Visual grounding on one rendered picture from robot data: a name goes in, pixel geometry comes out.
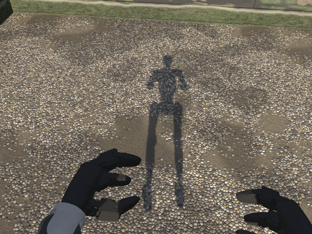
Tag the robot right hand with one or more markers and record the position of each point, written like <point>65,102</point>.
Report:
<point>289,218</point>

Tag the left robot forearm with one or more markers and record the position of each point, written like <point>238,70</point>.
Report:
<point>63,218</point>

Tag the robot left hand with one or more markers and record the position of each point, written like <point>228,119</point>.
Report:
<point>95,176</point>

